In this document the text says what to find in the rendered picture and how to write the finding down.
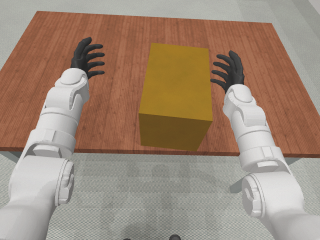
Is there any robot right hand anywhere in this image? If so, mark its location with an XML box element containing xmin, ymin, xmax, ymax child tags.
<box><xmin>210</xmin><ymin>50</ymin><xmax>245</xmax><ymax>94</ymax></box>

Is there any right robot forearm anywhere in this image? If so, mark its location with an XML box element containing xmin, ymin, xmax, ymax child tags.
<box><xmin>222</xmin><ymin>84</ymin><xmax>305</xmax><ymax>208</ymax></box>

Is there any table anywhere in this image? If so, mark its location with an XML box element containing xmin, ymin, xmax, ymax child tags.
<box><xmin>0</xmin><ymin>11</ymin><xmax>320</xmax><ymax>194</ymax></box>

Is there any right robot upper arm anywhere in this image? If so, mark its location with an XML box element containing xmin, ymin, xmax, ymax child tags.
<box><xmin>241</xmin><ymin>171</ymin><xmax>320</xmax><ymax>240</ymax></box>

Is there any left robot forearm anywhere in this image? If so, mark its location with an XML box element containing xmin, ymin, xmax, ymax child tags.
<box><xmin>8</xmin><ymin>68</ymin><xmax>90</xmax><ymax>200</ymax></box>

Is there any robot left hand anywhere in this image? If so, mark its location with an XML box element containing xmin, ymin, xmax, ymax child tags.
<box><xmin>70</xmin><ymin>37</ymin><xmax>105</xmax><ymax>80</ymax></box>

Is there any left robot upper arm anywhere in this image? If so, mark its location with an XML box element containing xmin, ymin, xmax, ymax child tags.
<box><xmin>0</xmin><ymin>155</ymin><xmax>75</xmax><ymax>240</ymax></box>

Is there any carton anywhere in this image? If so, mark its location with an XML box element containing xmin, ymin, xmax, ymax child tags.
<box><xmin>138</xmin><ymin>42</ymin><xmax>213</xmax><ymax>152</ymax></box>

